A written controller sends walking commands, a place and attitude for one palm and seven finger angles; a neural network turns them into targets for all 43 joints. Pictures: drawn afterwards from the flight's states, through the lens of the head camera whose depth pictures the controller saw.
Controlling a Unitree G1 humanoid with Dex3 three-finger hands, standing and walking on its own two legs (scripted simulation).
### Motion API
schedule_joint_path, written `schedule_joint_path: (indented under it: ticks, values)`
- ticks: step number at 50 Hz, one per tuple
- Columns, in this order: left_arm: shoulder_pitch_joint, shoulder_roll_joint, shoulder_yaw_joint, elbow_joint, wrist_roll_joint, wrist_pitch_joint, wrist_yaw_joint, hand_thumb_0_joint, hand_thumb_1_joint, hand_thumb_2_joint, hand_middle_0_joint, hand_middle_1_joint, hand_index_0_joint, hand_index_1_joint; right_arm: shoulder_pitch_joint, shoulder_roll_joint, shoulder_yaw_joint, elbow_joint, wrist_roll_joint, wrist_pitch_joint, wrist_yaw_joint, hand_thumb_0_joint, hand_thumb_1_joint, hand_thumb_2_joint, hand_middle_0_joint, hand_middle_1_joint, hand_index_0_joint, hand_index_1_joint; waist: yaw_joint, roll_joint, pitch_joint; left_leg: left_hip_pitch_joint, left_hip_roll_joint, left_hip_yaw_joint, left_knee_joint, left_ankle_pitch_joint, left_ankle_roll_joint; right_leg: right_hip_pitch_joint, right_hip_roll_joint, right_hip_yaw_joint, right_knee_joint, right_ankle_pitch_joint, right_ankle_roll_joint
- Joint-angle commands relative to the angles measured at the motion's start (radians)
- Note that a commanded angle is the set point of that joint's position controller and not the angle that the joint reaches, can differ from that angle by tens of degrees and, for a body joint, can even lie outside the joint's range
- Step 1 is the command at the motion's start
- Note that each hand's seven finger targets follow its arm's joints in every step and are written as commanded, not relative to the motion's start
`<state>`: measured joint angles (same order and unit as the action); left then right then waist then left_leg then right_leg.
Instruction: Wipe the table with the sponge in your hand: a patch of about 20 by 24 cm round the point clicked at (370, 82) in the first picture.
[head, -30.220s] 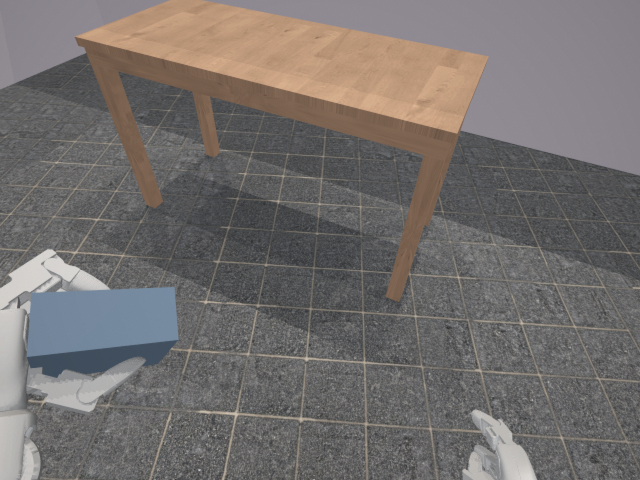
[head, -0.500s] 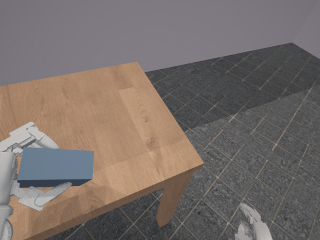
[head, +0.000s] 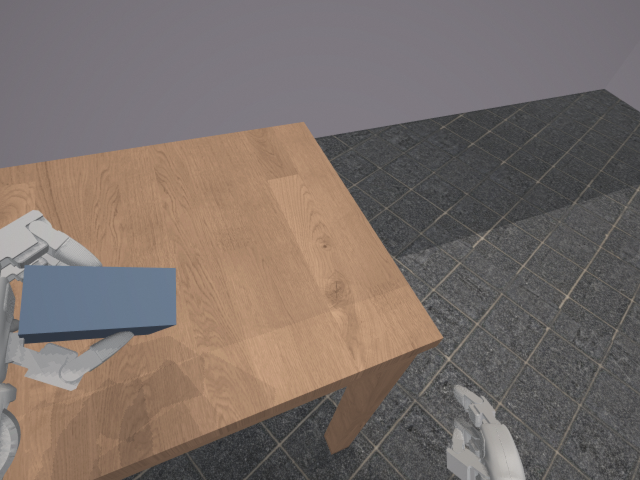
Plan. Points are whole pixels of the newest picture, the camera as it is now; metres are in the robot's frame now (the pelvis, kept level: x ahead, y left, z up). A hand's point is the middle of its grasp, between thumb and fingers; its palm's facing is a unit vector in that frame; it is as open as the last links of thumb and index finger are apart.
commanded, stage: come to a stop and stand still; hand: left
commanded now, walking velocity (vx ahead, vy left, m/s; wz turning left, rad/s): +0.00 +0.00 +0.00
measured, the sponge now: (119, 305) +0.24 +0.22 +0.14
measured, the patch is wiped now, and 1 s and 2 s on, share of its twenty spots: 0.00 0.00 0.00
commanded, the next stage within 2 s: look again from close up in 0.02 s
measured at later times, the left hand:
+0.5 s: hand (98, 317) +0.21 +0.22 +0.16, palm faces +0.37 -0.84 -0.39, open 9.5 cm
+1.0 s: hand (165, 306) +0.23 +0.17 +0.16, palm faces +0.31 -0.86 -0.41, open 9.5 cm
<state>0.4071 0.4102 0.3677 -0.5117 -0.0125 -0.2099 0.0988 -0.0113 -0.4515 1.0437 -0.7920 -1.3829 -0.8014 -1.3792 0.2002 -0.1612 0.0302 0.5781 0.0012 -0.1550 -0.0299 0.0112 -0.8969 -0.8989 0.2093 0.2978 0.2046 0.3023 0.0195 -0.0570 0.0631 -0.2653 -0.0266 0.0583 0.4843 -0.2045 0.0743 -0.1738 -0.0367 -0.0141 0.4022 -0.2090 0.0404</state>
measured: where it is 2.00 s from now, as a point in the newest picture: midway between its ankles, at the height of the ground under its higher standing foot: outside the picture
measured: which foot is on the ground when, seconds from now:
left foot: down 0.00-1.00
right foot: down 0.00-1.00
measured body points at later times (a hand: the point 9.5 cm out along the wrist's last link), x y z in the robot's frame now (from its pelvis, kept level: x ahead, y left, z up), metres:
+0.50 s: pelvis +0.00 -0.02 +0.00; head +0.00 -0.01 +0.45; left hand +0.18 +0.26 +0.18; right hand +0.16 -0.25 -0.07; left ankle +0.04 +0.06 -0.74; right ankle +0.00 -0.16 -0.74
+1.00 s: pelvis +0.01 -0.07 +0.00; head +0.03 -0.05 +0.45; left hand +0.21 +0.22 +0.18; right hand +0.18 -0.29 -0.07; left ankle +0.04 +0.06 -0.74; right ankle +0.00 -0.16 -0.74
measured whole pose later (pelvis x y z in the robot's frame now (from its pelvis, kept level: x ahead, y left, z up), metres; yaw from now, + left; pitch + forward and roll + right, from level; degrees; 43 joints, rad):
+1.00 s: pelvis +0.01 -0.07 +0.00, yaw -1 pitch +0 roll -2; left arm 0.46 0.40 0.36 -0.52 -0.06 -0.16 0.08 -0.01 -0.45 1.05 -0.79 -1.38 -0.80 -1.38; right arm 0.20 -0.18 -0.01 0.56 0.02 -0.10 -0.03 0.01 -0.90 -0.90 0.21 0.30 0.20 0.30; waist 0.01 -0.01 0.05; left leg -0.28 0.07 0.02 0.50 -0.22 -0.02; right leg -0.19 0.06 -0.04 0.42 -0.22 -0.04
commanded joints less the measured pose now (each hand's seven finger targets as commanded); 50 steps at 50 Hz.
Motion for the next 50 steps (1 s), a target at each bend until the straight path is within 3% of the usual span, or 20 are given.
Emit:
schedule_joint_path:
  ticks: [1, 5, 7, 9, 10, 14, 15, 19, 20, 27, 29, 30, 34, 35, 39, 40, 44, 50]
  values:
    - [-0.035, 0.113, 0.082, -0.203, -0.02, -0.063, 0.022, 0.0, 0.1, 1.3, -1.2, -1.6, -1.2, -1.6, -0.049, -0.158, -0.069, -0.148, 0.009, -0.044, -0.008, 0.0, -0.9, -0.9, 0.2, 0.3, 0.2, 0.3, -0.006, 0.164, -0.199, 0.08, 0.162, -0.141, -0.134, 0.193, -0.09, 0.071, -0.009, 0.0, -0.013, 0.114, -0.053]
    - [-0.031, 0.091, 0.066, -0.15, -0.02, -0.053, 0.024, 0.0, 0.1, 1.3, -1.2, -1.6, -1.2, -1.6, -0.057, -0.159, -0.068, -0.143, 0.014, -0.032, -0.013, 0.0, -0.9, -0.9, 0.2, 0.3, 0.2, 0.3, -0.008, 0.134, -0.17, 0.042, 0.152, -0.133, -0.154, 0.076, -0.079, 0.071, -0.013, 0.005, -0.033, 0.094, -0.051]
    - [-0.06, 0.11, 0.076, -0.164, -0.018, -0.05, 0.026, 0.0, 0.1, 1.3, -1.2, -1.6, -1.2, -1.6, -0.059, -0.162, -0.073, -0.148, 0.017, -0.029, -0.017, 0.0, -0.9, -0.9, 0.2, 0.3, 0.2, 0.3, -0.01, 0.118, -0.157, 0.024, 0.148, -0.136, -0.161, 0.021, -0.072, 0.076, -0.019, 0.019, -0.039, 0.091, -0.052]
    - [-0.083, 0.129, 0.09, -0.185, -0.013, -0.051, 0.033, 0.0, 0.1, 1.3, -1.2, -1.6, -1.2, -1.6, -0.077, -0.16, -0.069, -0.15, 0.021, -0.028, -0.023, 0.0, -0.9, -0.9, 0.2, 0.3, 0.2, 0.3, -0.009, 0.129, -0.144, 0.015, 0.14, -0.129, -0.166, -0.032, -0.059, 0.068, -0.015, 0.026, -0.046, 0.078, -0.051]
    - [-0.091, 0.102, 0.064, -0.18, -0.016, -0.054, 0.029, 0.0, 0.1, 1.3, -1.2, -1.6, -1.2, -1.6, -0.069, -0.16, -0.068, -0.151, 0.017, -0.028, -0.024, 0.0, -0.9, -0.9, 0.2, 0.3, 0.2, 0.3, -0.01, 0.131, -0.144, 0.005, 0.14, -0.133, -0.172, -0.061, -0.054, 0.073, -0.018, 0.021, -0.048, 0.063, -0.053]
    - [-0.115, 0.138, 0.086, -0.223, -0.007, -0.056, 0.037, 0.0, 0.1, 1.3, -1.2, -1.6, -1.2, -1.6, -0.083, -0.159, -0.069, -0.153, 0.021, -0.039, -0.029, 0.0, -0.9, -0.9, 0.2, 0.3, 0.2, 0.3, -0.007, 0.169, -0.131, -0.011, 0.136, -0.133, -0.184, -0.134, -0.042, 0.072, -0.014, 0.033, -0.047, 0.033, -0.054]
    - [-0.103, 0.112, 0.066, -0.206, -0.011, -0.058, 0.036, 0.0, 0.1, 1.3, -1.2, -1.6, -1.2, -1.6, -0.075, -0.157, -0.066, -0.153, 0.016, -0.039, -0.029, 0.0, -0.9, -0.9, 0.2, 0.3, 0.2, 0.3, -0.007, 0.168, -0.132, -0.016, 0.135, -0.14, -0.185, -0.141, -0.039, 0.076, -0.015, 0.03, -0.051, 0.031, -0.056]
    - [-0.053, 0.136, 0.102, -0.177, -0.015, -0.052, 0.04, 0.0, 0.1, 1.3, -1.2, -1.6, -1.2, -1.6, -0.073, -0.158, -0.071, -0.146, 0.019, -0.042, -0.028, 0.0, -0.9, -0.9, 0.2, 0.3, 0.2, 0.3, -0.005, 0.122, -0.142, 0.004, 0.124, -0.122, -0.156, -0.101, -0.042, 0.066, -0.02, 0.049, -0.072, 0.048, -0.058]
    - [-0.045, 0.098, 0.07, -0.151, -0.02, -0.049, 0.035, 0.0, 0.1, 1.3, -1.2, -1.6, -1.2, -1.6, -0.067, -0.156, -0.068, -0.147, 0.016, -0.038, -0.027, 0.0, -0.9, -0.9, 0.2, 0.3, 0.2, 0.3, -0.009, 0.108, -0.133, 0.005, 0.12, -0.123, -0.153, -0.106, -0.043, 0.05, -0.024, 0.051, -0.082, 0.034, -0.06]
    - [-0.07, 0.112, 0.08, -0.133, -0.029, -0.032, 0.029, 0.0, 0.1, 1.3, -1.2, -1.6, -1.2, -1.6, -0.073, -0.163, -0.074, -0.148, 0.018, -0.025, -0.026, 0.0, -0.9, -0.9, 0.2, 0.3, 0.2, 0.3, -0.012, 0.063, -0.128, 0.036, 0.135, -0.131, -0.151, -0.043, -0.048, 0.02, -0.018, 0.059, -0.083, 0.057, -0.055]
    - [-0.093, 0.127, 0.087, -0.154, -0.029, -0.029, 0.03, 0.0, 0.1, 1.3, -1.2, -1.6, -1.2, -1.6, -0.093, -0.159, -0.073, -0.15, 0.022, -0.025, -0.026, 0.0, -0.9, -0.9, 0.2, 0.3, 0.2, 0.3, -0.013, 0.101, -0.121, 0.044, 0.148, -0.127, -0.166, -0.065, -0.045, 0.005, -0.007, 0.052, -0.075, 0.036, -0.049]
    - [-0.108, 0.097, 0.059, -0.161, -0.032, -0.031, 0.026, 0.0, 0.1, 1.3, -1.2, -1.6, -1.2, -1.6, -0.081, -0.159, -0.072, -0.151, 0.017, -0.022, -0.026, 0.0, -0.9, -0.9, 0.2, 0.3, 0.2, 0.3, -0.016, 0.115, -0.125, 0.031, 0.152, -0.142, -0.181, -0.071, -0.046, 0.02, 0.001, 0.039, -0.063, 0.033, -0.049]
    - [-0.125, 0.142, 0.09, -0.229, -0.03, -0.034, 0.028, 0.0, 0.1, 1.3, -1.2, -1.6, -1.2, -1.6, -0.094, -0.157, -0.078, -0.162, 0.022, -0.027, -0.019, 0.0, -0.9, -0.9, 0.2, 0.3, 0.2, 0.3, -0.011, 0.182, -0.138, 0.029, 0.182, -0.153, -0.195, -0.095, -0.039, 0.029, 0.011, 0.025, -0.024, 0.022, -0.045]
    - [-0.108, 0.121, 0.078, -0.22, -0.035, -0.035, 0.027, 0.0, 0.1, 1.3, -1.2, -1.6, -1.2, -1.6, -0.085, -0.152, -0.076, -0.166, 0.018, -0.025, -0.017, 0.0, -0.9, -0.9, 0.2, 0.3, 0.2, 0.3, -0.011, 0.186, -0.141, 0.018, 0.19, -0.164, -0.198, -0.105, -0.036, 0.038, 0.01, 0.021, -0.023, 0.018, -0.046]
    - [-0.043, 0.145, 0.11, -0.232, -0.041, -0.032, 0.025, 0.0, 0.1, 1.3, -1.2, -1.6, -1.2, -1.6, -0.081, -0.153, -0.084, -0.169, 0.022, -0.022, -0.006, 0.0, -0.9, -0.9, 0.2, 0.3, 0.2, 0.3, -0.01, 0.176, -0.165, 0.045, 0.191, -0.143, -0.151, -0.014, -0.043, 0.032, 0.009, 0.018, -0.027, 0.057, -0.049]
    - [-0.034, 0.117, 0.091, -0.227, -0.046, -0.031, 0.02, 0.0, 0.1, 1.3, -1.2, -1.6, -1.2, -1.6, -0.073, -0.151, -0.084, -0.171, 0.019, -0.018, -0.005, 0.0, -0.9, -0.9, 0.2, 0.3, 0.2, 0.3, -0.012, 0.17, -0.167, 0.044, 0.196, -0.144, -0.146, -0.007, -0.043, 0.032, 0.009, 0.017, -0.027, 0.06, -0.05]
    - [0.006, 0.143, 0.122, -0.221, -0.054, -0.021, 0.015, 0.0, 0.1, 1.3, -1.2, -1.6, -1.2, -1.6, -0.07, -0.154, -0.091, -0.17, 0.023, -0.01, -0.002, 0.0, -0.9, -0.9, 0.2, 0.3, 0.2, 0.3, -0.012, 0.147, -0.191, 0.092, 0.2, -0.119, -0.081, 0.154, -0.046, 0.015, 0.004, 0.026, -0.032, 0.146, -0.05]
    - [-0.004, 0.128, 0.099, -0.215, -0.073, -0.001, 0.002, 0.0, 0.1, 1.3, -1.2, -1.6, -1.2, -1.6, -0.066, -0.158, -0.098, -0.17, 0.021, 0.004, -0.01, 0.0, -0.9, -0.9, 0.2, 0.3, 0.2, 0.3, -0.018, 0.1, -0.194, 0.097, 0.188, -0.093, -0.012, 0.161, -0.05, -0.004, -0.023, 0.066, -0.037, 0.208, -0.065]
